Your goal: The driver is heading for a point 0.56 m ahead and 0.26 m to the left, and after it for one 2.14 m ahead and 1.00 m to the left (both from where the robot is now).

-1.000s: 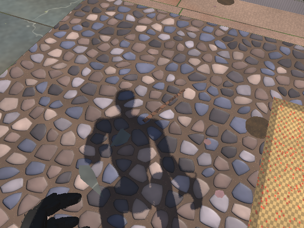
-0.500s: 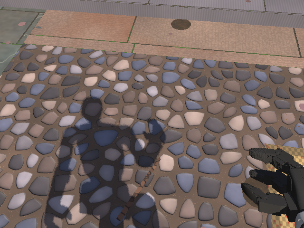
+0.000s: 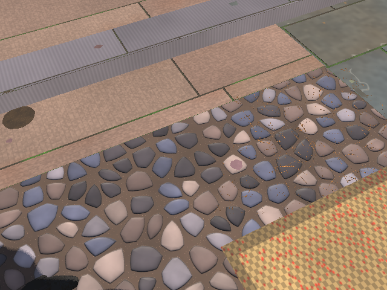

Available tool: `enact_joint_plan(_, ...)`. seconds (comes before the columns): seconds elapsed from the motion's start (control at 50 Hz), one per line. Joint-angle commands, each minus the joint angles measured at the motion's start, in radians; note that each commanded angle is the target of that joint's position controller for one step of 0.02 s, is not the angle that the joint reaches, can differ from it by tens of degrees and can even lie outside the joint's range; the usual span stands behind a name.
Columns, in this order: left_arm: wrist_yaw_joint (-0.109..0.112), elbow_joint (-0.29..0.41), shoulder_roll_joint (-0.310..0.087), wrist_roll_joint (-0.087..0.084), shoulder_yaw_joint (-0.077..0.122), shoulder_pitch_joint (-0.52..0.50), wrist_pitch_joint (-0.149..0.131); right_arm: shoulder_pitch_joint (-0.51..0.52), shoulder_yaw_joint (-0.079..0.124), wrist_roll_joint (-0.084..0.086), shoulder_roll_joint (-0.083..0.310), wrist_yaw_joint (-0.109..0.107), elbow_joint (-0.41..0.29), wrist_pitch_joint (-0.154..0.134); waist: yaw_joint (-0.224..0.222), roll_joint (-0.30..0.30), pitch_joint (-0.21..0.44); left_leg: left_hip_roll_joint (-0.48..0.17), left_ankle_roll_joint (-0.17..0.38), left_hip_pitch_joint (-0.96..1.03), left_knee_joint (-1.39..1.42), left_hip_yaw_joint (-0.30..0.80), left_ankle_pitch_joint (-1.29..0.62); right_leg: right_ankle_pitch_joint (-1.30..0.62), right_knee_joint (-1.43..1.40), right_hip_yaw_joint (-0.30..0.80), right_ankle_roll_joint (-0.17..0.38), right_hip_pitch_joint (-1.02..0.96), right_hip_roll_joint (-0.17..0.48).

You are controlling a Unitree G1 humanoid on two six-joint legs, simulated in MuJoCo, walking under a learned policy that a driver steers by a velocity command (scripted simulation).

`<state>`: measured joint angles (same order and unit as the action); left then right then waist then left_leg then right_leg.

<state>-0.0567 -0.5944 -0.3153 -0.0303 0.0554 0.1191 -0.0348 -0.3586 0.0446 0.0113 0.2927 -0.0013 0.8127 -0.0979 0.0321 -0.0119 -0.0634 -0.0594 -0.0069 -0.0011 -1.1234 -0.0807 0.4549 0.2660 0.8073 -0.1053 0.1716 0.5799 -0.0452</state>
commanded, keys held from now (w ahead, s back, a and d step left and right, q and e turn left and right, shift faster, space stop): w+q+shift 1.00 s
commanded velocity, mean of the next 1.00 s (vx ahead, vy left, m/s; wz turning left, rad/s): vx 1.00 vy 0.00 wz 0.65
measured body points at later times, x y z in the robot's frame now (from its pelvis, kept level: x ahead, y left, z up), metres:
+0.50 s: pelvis +0.46 +0.08 +0.01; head +0.48 +0.08 +0.45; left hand +0.50 +0.37 -0.10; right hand +0.64 -0.17 -0.10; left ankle +0.57 +0.14 -0.69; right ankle +0.24 -0.08 -0.55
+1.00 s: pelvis +0.91 +0.18 +0.04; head +0.92 +0.20 +0.49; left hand +0.81 +0.49 -0.05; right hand +1.19 +0.06 -0.06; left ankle +0.76 +0.19 -0.57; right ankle +1.02 +0.10 -0.69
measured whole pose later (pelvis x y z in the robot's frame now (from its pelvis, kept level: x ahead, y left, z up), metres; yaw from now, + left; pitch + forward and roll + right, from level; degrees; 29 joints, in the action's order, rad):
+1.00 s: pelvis +0.91 +0.18 +0.04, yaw +44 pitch +1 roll -3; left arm 0.00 -0.65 -0.29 0.01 0.07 0.23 -0.11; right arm -0.28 0.06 0.03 0.33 0.00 0.68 -0.03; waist -0.02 0.04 -0.03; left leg 0.01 0.07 -0.46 -1.37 0.06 0.35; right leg 0.23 0.51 -0.01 -0.03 0.29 -0.02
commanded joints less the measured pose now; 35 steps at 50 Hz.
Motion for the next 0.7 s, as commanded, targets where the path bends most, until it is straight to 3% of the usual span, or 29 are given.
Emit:
enact_joint_plan(0.02, 0.014, -0.037, -0.171, 0.028, 0.063, 0.363, -0.027, 0.103, 0.010, 0.081, 0.163, 0.008, -0.160, -0.076, -0.176, -0.050, 0.253, 0.019, 0.073, -0.845, -0.434, 0.189, -0.051, 0.424, -0.587, 0.885, 0.207, -0.876, 0.370)
enact_joint_plan(0.04, 0.010, -0.043, -0.145, 0.029, 0.049, 0.272, -0.046, 0.149, 0.002, 0.068, 0.135, -0.003, -0.166, -0.068, -0.114, 0.088, 0.136, -0.034, 0.074, -0.813, -0.354, 0.187, -0.106, 0.333, -0.590, 0.779, 0.165, -0.670, 0.356)
enact_joint_plan(0.06, 0.009, -0.044, -0.097, 0.045, 0.032, 0.197, -0.062, 0.118, -0.002, 0.050, 0.114, -0.007, -0.142, -0.044, -0.059, 0.095, 0.095, -0.077, 0.071, -0.736, -0.311, 0.198, -0.157, 0.248, -0.577, 0.653, 0.139, -0.514, 0.325)
enact_joint_plan(0.08, 0.011, -0.045, -0.064, 0.060, 0.021, 0.148, -0.074, 0.053, 0.004, 0.047, 0.113, -0.003, -0.113, -0.013, -0.009, 0.052, 0.065, -0.114, 0.064, -0.665, -0.281, 0.212, -0.204, 0.193, -0.585, 0.537, 0.116, -0.385, 0.295)
enact_joint_plan(0.12, 0.009, -0.076, -0.029, 0.050, 0.011, 0.131, -0.090, 0.032, 0.006, 0.047, 0.082, -0.005, -0.088, 0.036, 0.018, 0.004, 0.006, -0.134, 0.041, -0.639, -0.208, 0.229, -0.231, 0.092, -0.620, 0.342, 0.064, -0.249, 0.250)
enact_joint_plan(0.16, 0.019, -0.100, -0.042, 0.050, 0.017, 0.159, -0.102, 0.104, -0.002, 0.034, 0.053, -0.006, -0.104, 0.048, -0.010, -0.001, -0.040, -0.125, 0.022, -0.713, -0.111, 0.226, -0.361, -0.076, -0.657, 0.187, 0.020, -0.248, 0.213)
enact_joint_plan(0.24, 0.050, -0.122, -0.047, 0.057, 0.014, 0.200, -0.116, 0.240, -0.005, 0.025, 0.042, 0.021, -0.132, 0.021, -0.069, 0.023, -0.047, -0.068, 0.020, -0.706, 0.217, 0.108, -0.694, -0.297, -0.699, -0.029, -0.070, -0.344, 0.143)
enact_joint_plan(0.3, 0.065, -0.152, -0.073, 0.049, 0.014, 0.256, -0.108, 0.309, -0.010, 0.032, 0.025, 0.055, -0.150, 0.002, -0.099, 0.015, -0.068, -0.015, 0.057, -0.693, 0.402, 0.038, -0.780, -0.453, -0.713, -0.086, -0.122, -0.503, 0.172)
enact_joint_plan(0.34, 0.075, -0.154, -0.110, 0.052, 0.020, 0.256, -0.087, 0.318, 0.001, 0.034, 0.050, 0.079, -0.169, -0.006, -0.081, -0.034, -0.040, 0.050, 0.090, -0.652, 0.482, -0.039, -0.729, -0.821, -0.635, -0.112, -0.154, -0.649, 0.197)
enact_joint_plan(0.36, 0.085, -0.153, -0.141, 0.056, 0.028, 0.252, -0.070, 0.297, 0.012, 0.038, 0.072, 0.084, -0.177, -0.003, -0.053, -0.072, -0.001, 0.091, 0.106, -0.614, 0.482, -0.083, -0.672, -1.066, -0.558, -0.118, -0.167, -0.723, 0.213)
enact_joint_plan(0.38, 0.097, -0.144, -0.173, 0.061, 0.038, 0.230, -0.051, 0.221, 0.025, 0.046, 0.097, 0.083, -0.172, 0.008, 0.003, -0.122, 0.048, 0.128, 0.122, -0.544, 0.455, -0.111, -0.571, -1.304, -0.443, -0.121, -0.173, -0.768, 0.235)
enact_joint_plan(0.4, 0.104, -0.132, -0.202, 0.061, 0.048, 0.177, -0.034, 0.069, 0.046, 0.050, 0.142, 0.077, -0.147, 0.027, 0.099, -0.167, 0.108, 0.145, 0.149, -0.404, 0.408, -0.107, -0.467, -1.485, -0.265, -0.115, -0.167, -0.755, 0.261)
enact_joint_plan(0.42, 0.101, -0.108, -0.212, 0.061, 0.051, 0.095, -0.029, -0.195, 0.081, 0.043, 0.219, 0.063, -0.081, 0.053, 0.231, -0.163, 0.206, 0.131, 0.192, -0.120, 0.380, -0.034, -0.410, -1.476, 0.015, -0.088, -0.150, -0.635, 0.261)
enact_joint_plan(0.44, 0.080, -0.099, -0.158, 0.039, 0.038, 0.014, -0.045, -0.360, 0.093, 0.041, 0.244, 0.039, -0.035, 0.078, 0.319, -0.022, 0.212, 0.091, 0.225, 0.109, 0.466, 0.072, -0.425, -0.927, 0.455, -0.105, -0.158, -0.417, 0.133)
enact_joint_plan(0.46, 0.047, -0.039, 0.087, 0.038, -0.028, 0.152, -0.090, -0.274, 0.079, 0.004, 0.242, 0.041, -0.037, 0.068, 0.090, 0.445, 0.187, -0.020, 0.382, 0.342, 0.476, 0.452, -0.264, 0.304, 0.887, 0.053, -0.205, 0.104, -0.074)
enact_joint_plan(0.48, 0.026, 0.012, 0.041, -0.002, -0.047, 0.185, -0.135, -0.170, 0.054, -0.022, 0.169, 0.042, -0.103, 0.045, 0.055, 0.352, 0.350, -0.166, 0.479, 0.398, 0.764, 0.921, 0.246, 0.272, 0.927, 0.256, -0.140, 0.262, -0.066)
enact_joint_plan(0.5, 0.022, 0.035, -0.064, -0.018, -0.026, 0.042, -0.154, -0.172, 0.051, -0.017, 0.118, 0.042, -0.123, 0.029, 0.101, 0.149, 0.241, -0.161, 0.399, 0.280, 0.901, 0.951, 0.319, 0.173, 0.801, 0.269, -0.084, 0.252, -0.017)
enact_joint_plan(0.52, 0.027, 0.057, -0.062, -0.016, -0.021, 0.007, -0.158, -0.121, 0.049, -0.014, 0.121, 0.051, -0.124, 0.013, 0.027, -0.043, 0.134, -0.151, 0.364, 0.112, 0.925, 0.921, 0.276, 0.107, 0.673, 0.262, -0.074, 0.229, 0.019)
enact_joint_plan(0.54, 0.036, 0.045, -0.049, 0.014, -0.025, 0.009, -0.151, -0.053, 0.047, -0.007, 0.116, 0.056, -0.142, 0.000, -0.021, -0.108, 0.085, -0.116, 0.364, -0.036, 0.910, 0.858, 0.165, 0.079, 0.577, 0.271, -0.085, 0.162, 0.050)
enact_joint_plan(0.56, 0.042, 0.034, -0.047, 0.035, -0.021, 0.040, -0.139, 0.010, 0.048, -0.009, 0.125, 0.048, -0.164, -0.003, -0.064, -0.099, 0.052, -0.063, 0.367, -0.153, 0.911, 0.777, 0.067, 0.059, 0.526, 0.282, -0.108, 0.101, 0.072)
enact_joint_plan(0.6, 0.057, 0.025, -0.071, 0.044, -0.010, 0.057, -0.114, 0.046, 0.043, 0.005, 0.113, 0.035, -0.175, 0.000, -0.089, -0.057, 0.012, 0.001, 0.357, -0.268, 0.924, 0.642, -0.090, 0.045, 0.395, 0.262, -0.156, 0.057, 0.107)
enact_joint_plan(0.62, 0.065, 0.038, -0.071, 0.049, -0.011, 0.025, -0.106, 0.036, 0.038, 0.013, 0.100, 0.025, -0.171, -0.001, -0.079, -0.048, -0.011, 0.021, 0.349, -0.320, 0.926, 0.588, -0.161, 0.030, 0.301, 0.245, -0.179, 0.042, 0.117)
enact_joint_plan(0.66, 0.069, 0.093, -0.028, 0.064, -0.025, -0.120, -0.103, 0.017, 0.035, 0.026, 0.095, 0.001, -0.158, 0.006, -0.024, -0.016, -0.052, 0.083, 0.321, -0.430, 0.926, 0.484, -0.278, -0.131, 0.078, 0.185, -0.221, -0.023, 0.090)
enact_joint_plan(0.7, 0.064, 0.127, 0.020, 0.055, -0.034, -0.207, -0.104, 0.000, 0.042, 0.030, 0.110, -0.011, -0.141, 0.020, 0.026, 0.048, -0.034, 0.130, 0.265, -0.494, 0.899, 0.433, -0.283, -0.304, -0.136, 0.147, -0.241, -0.157, 0.040)
Velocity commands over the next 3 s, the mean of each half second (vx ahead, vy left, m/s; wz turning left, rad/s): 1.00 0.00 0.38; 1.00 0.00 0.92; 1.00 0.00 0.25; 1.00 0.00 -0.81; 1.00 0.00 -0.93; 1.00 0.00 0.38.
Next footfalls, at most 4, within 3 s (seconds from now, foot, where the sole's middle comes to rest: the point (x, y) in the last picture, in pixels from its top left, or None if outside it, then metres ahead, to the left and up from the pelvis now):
0.42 left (158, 246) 0.61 0.15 -0.73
0.86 right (167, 146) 1.05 0.12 -0.73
1.32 left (52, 136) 1.13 0.63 -0.73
1.78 right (34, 60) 1.54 0.77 -0.63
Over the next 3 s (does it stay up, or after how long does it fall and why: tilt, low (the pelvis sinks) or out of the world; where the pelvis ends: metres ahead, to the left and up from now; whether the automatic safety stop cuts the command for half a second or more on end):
stays up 2.42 0.96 0.13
